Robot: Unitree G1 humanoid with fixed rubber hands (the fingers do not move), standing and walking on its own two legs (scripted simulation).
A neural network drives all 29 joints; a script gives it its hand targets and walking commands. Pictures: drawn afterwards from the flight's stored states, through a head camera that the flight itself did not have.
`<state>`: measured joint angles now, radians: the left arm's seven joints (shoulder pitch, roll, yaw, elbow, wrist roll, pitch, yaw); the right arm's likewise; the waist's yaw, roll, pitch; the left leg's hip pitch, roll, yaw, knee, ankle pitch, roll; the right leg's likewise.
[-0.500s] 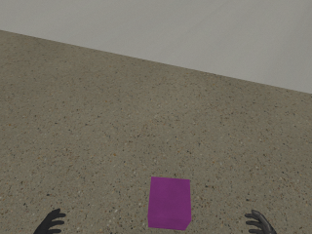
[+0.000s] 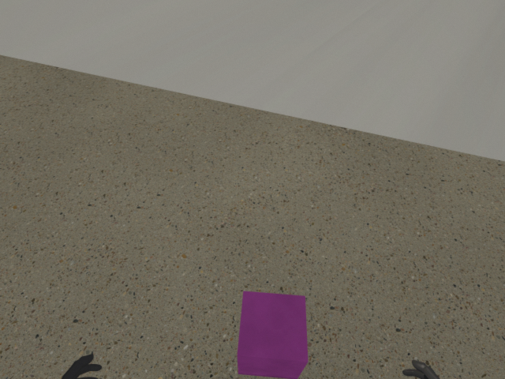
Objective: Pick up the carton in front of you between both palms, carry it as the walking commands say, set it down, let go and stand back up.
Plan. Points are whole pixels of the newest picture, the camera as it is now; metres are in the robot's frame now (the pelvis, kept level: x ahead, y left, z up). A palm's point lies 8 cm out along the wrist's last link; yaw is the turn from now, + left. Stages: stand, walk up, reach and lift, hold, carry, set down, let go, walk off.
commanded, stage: stand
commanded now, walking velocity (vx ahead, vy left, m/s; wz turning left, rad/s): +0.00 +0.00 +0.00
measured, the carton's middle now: (270, 336) +0.38 -0.07 -0.65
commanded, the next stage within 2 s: none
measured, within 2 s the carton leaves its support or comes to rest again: neither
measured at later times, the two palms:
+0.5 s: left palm out of the picture +0.08 +0.30 -0.10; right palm out of the picture +0.07 -0.31 -0.10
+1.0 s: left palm out of the picture +0.08 +0.30 -0.10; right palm out of the picture +0.06 -0.31 -0.10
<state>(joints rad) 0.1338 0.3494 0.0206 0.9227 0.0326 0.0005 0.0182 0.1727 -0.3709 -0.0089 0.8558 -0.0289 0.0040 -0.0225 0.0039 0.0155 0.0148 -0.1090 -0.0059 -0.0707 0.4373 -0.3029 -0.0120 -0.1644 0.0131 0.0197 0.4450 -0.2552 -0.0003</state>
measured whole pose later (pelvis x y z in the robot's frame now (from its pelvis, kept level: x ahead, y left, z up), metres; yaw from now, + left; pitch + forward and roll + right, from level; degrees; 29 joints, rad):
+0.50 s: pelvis -0.01 +0.00 +0.00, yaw +0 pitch -2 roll +0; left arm 0.12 0.37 0.01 1.03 0.02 -0.01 0.01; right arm 0.15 -0.39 -0.01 0.99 -0.03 0.00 -0.02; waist 0.00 0.01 0.02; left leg -0.08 -0.01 -0.06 0.37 -0.25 -0.01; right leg -0.15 0.01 0.03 0.39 -0.20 0.00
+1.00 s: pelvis -0.02 +0.00 +0.01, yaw -1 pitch -2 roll +0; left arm 0.09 0.38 0.00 1.07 0.02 -0.01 0.01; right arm 0.13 -0.39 -0.01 1.04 -0.02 -0.01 -0.01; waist 0.00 0.01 0.03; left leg -0.08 0.00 -0.06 0.34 -0.23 -0.01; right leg -0.14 0.01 0.03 0.36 -0.18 0.00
